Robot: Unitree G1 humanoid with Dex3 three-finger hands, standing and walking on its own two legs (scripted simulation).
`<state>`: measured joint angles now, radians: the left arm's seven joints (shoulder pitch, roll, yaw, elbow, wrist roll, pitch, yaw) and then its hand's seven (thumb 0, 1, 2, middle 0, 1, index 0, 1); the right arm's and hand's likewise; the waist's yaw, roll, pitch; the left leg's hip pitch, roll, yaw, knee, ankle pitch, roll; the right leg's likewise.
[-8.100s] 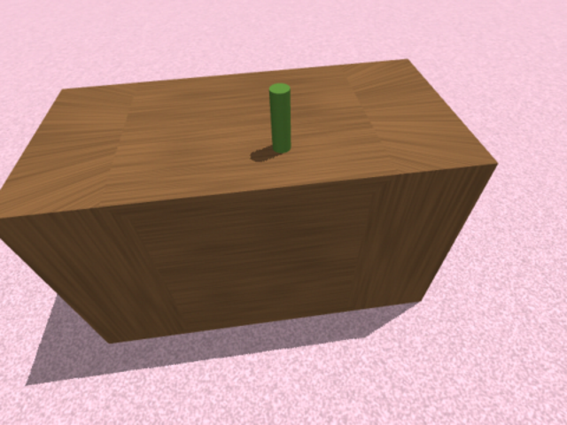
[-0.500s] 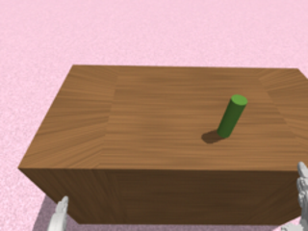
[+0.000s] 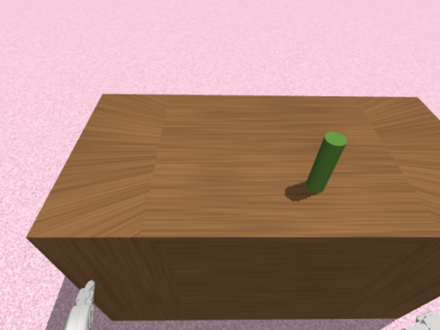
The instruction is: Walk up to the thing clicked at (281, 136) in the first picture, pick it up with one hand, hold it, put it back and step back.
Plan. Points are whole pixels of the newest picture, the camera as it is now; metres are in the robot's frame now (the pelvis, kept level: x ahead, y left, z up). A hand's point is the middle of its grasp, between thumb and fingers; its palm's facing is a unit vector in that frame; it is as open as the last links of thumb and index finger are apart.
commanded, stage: rise first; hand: right
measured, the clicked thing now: (324, 164) +0.50 -0.23 +0.01
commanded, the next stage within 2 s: go down in 0.42 s
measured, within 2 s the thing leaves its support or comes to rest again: neither
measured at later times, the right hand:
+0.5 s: hand (422, 277) +0.19 -0.26 +0.10, palm faces +0.34 +0.85 -0.40, open 17.6 cm
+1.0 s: hand out of the picture +0.23 -0.30 +0.11, palm faces +0.34 +0.90 -0.29, open 17.7 cm
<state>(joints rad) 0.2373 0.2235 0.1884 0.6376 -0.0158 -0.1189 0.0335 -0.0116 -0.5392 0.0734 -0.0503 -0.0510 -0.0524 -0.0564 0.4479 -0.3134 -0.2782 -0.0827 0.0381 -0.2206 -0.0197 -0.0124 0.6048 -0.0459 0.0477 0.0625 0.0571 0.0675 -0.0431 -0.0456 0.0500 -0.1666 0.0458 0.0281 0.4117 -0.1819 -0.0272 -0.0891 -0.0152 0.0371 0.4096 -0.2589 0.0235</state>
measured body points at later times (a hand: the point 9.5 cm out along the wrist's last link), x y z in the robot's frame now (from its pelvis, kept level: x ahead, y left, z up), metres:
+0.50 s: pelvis +0.00 +0.00 +0.00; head -0.01 +0.02 +0.45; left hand +0.16 +0.28 -0.08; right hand +0.17 -0.30 +0.12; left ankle +0.03 +0.14 -0.74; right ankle -0.02 -0.14 -0.74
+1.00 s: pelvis -0.01 +0.00 +0.00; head -0.01 +0.00 +0.45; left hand +0.16 +0.29 -0.07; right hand +0.21 -0.35 +0.13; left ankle +0.03 +0.14 -0.74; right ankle -0.02 -0.14 -0.74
